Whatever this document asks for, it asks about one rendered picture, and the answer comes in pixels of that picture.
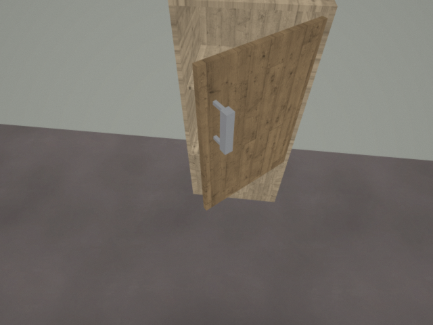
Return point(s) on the handle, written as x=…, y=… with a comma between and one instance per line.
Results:
x=227, y=120

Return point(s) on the cupboard door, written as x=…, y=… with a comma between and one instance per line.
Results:
x=264, y=82

